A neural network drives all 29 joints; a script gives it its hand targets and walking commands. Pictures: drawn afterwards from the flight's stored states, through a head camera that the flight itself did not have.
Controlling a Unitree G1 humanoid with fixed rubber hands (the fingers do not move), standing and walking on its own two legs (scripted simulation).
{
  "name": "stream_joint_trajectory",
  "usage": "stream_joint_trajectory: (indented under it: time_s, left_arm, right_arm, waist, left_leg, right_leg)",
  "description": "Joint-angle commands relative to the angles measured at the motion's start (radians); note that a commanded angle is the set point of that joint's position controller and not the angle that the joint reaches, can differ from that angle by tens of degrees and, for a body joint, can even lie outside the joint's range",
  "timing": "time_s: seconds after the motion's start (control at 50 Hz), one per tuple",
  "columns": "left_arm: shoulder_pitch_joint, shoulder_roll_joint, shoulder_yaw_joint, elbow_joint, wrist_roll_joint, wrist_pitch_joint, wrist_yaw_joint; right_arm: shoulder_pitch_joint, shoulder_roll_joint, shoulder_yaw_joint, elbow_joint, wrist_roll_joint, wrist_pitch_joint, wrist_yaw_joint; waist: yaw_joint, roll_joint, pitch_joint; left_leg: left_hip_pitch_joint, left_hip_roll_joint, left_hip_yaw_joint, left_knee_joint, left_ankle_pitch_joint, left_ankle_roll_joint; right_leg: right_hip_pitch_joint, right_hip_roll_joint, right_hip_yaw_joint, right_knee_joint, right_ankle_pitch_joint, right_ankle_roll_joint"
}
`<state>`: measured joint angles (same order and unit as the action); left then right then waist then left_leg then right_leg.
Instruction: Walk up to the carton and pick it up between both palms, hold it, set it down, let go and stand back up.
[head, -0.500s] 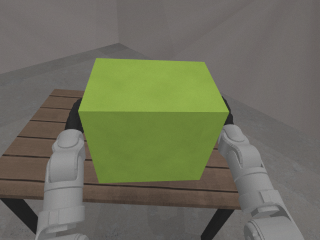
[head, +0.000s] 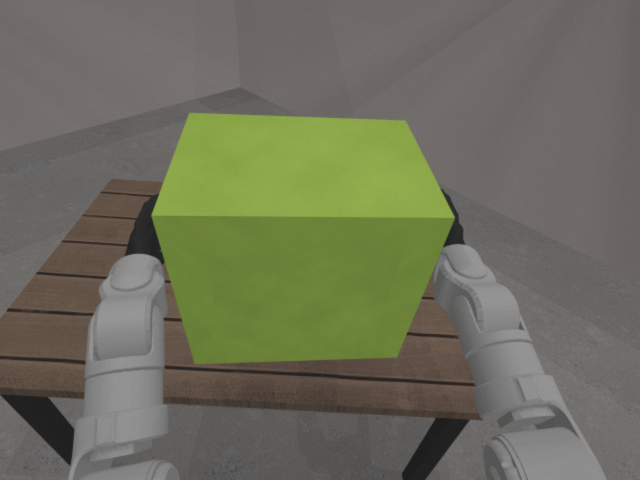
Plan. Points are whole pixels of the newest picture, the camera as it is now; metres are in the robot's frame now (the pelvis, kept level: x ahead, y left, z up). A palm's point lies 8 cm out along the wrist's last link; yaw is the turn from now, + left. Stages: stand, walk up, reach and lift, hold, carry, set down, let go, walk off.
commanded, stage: hold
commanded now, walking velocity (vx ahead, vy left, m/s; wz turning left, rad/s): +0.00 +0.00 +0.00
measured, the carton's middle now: (299, 242) +0.38 +0.01 +0.14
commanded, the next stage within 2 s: none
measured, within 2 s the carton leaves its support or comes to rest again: neither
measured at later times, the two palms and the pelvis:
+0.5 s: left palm (149, 256) +0.35 +0.19 +0.15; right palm (447, 248) +0.35 -0.17 +0.16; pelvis +0.00 +0.00 +0.00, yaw +0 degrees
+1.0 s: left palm (149, 254) +0.35 +0.19 +0.15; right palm (446, 246) +0.35 -0.17 +0.16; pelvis +0.00 +0.00 +0.00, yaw +0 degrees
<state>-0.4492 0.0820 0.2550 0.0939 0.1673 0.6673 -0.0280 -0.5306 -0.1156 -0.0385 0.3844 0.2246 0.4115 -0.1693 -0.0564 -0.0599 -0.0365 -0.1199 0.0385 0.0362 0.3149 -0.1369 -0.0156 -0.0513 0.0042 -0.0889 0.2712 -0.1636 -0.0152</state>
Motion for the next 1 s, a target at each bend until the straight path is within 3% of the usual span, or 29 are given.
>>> stream_joint_trajectory:
  time_s: [0.0,0.12,0.32,0.4,0.5,0.6,0.74,0.8,0.92,0.98]
  left_arm:
    - [-0.752,-0.541,-0.557,-0.274,-0.193,-0.088,-0.134]
    - [-0.763,-0.533,-0.523,-0.222,-0.177,-0.077,-0.136]
    - [-0.72,-0.54,-0.532,-0.242,-0.175,-0.074,-0.131]
    - [-0.721,-0.529,-0.511,-0.226,-0.172,-0.074,-0.139]
    - [-0.754,-0.534,-0.518,-0.224,-0.177,-0.087,-0.132]
    - [-0.757,-0.548,-0.551,-0.26,-0.195,-0.092,-0.119]
    - [-0.735,-0.526,-0.511,-0.209,-0.172,-0.068,-0.13]
    - [-0.746,-0.526,-0.488,-0.178,-0.16,-0.066,-0.142]
    - [-0.769,-0.546,-0.528,-0.225,-0.188,-0.092,-0.126]
    - [-0.772,-0.551,-0.534,-0.225,-0.187,-0.098,-0.12]
  right_arm:
    - [-0.847,0.555,0.437,-0.433,0.124,-0.104,0.134]
    - [-0.831,0.54,0.396,-0.348,0.093,-0.089,0.141]
    - [-0.826,0.532,0.411,-0.387,0.11,-0.103,0.142]
    - [-0.83,0.542,0.409,-0.384,0.101,-0.101,0.141]
    - [-0.859,0.548,0.412,-0.398,0.102,-0.108,0.146]
    - [-0.857,0.544,0.424,-0.434,0.114,-0.113,0.141]
    - [-0.809,0.525,0.389,-0.326,0.093,-0.085,0.141]
    - [-0.831,0.53,0.372,-0.31,0.088,-0.09,0.148]
    - [-0.863,0.536,0.398,-0.376,0.107,-0.112,0.15]
    - [-0.861,0.542,0.402,-0.375,0.102,-0.114,0.152]
  waist:
    - [-0.016,0.11,-0.486]
    - [-0.008,0.11,-0.375]
    - [-0.011,0.115,-0.45]
    - [-0.007,0.079,-0.428]
    - [0.003,0.096,-0.451]
    - [-0.011,0.108,-0.474]
    - [-0.02,0.1,-0.385]
    - [-0.009,0.104,-0.369]
    - [-0.01,0.122,-0.483]
    - [-0.015,0.115,-0.477]
  left_leg:
    - [0.256,-0.081,-0.033,0.039,0.352,-0.025]
    - [0.213,-0.074,-0.029,0.001,0.228,-0.017]
    - [0.265,-0.072,-0.034,0.036,0.355,-0.029]
    - [0.222,-0.076,-0.027,0.015,0.285,-0.013]
    - [0.225,-0.073,-0.033,0.012,0.279,-0.015]
    - [0.262,-0.075,-0.034,0.038,0.338,-0.027]
    - [0.22,-0.07,-0.031,0.009,0.265,-0.023]
    - [0.207,-0.071,-0.028,-0.007,0.218,-0.015]
    - [0.26,-0.071,-0.039,0.034,0.344,-0.033]
    - [0.273,-0.067,-0.038,0.037,0.345,-0.033]
  right_leg:
    - [0.028,0.043,0.048,-0.008,0.324,0.057]
    - [-0.012,0.039,0.041,-0.03,0.178,0.048]
    - [0.021,0.047,0.039,-0.015,0.292,0.046]
    - [0.038,0.04,0.045,-0.02,0.271,0.056]
    - [0.017,0.044,0.04,-0.017,0.245,0.052]
    - [0.003,0.047,0.041,-0.01,0.298,0.053]
    - [0.004,0.04,0.045,-0.027,0.236,0.048]
    - [0.008,0.034,0.044,-0.032,0.194,0.05]
    - [0.02,0.049,0.036,-0.01,0.291,0.044]
    - [0.001,0.05,0.035,-0.015,0.281,0.044]
